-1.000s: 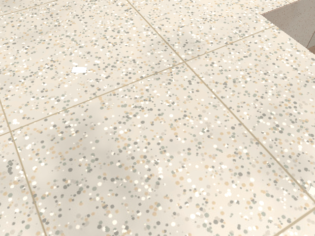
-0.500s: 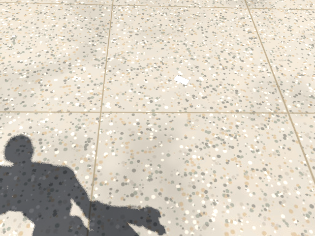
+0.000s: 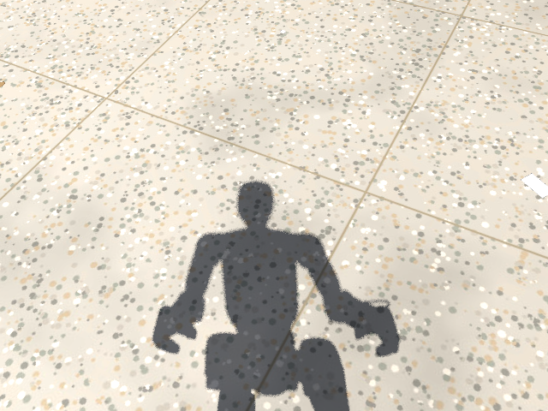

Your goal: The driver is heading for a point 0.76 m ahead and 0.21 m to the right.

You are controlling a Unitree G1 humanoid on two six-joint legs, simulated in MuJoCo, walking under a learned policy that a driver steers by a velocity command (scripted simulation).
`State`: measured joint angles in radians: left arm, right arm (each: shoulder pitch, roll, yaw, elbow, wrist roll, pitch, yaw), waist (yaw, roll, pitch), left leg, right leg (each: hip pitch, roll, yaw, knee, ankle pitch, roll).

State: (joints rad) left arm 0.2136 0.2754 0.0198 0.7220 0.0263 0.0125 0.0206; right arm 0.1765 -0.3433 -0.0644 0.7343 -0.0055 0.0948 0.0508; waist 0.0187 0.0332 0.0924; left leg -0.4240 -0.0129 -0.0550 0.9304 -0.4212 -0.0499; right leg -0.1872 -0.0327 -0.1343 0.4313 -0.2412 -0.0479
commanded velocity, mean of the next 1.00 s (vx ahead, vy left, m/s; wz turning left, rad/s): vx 0.25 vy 0.00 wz -0.30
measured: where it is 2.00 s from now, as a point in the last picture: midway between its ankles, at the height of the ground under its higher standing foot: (373, 334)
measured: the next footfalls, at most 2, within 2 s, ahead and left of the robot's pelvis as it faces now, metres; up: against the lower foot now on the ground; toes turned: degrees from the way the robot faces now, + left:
left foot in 0.10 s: +0.03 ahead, +0.13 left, +0.00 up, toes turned -2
right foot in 0.58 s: +0.27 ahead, -0.21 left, +0.00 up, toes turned -27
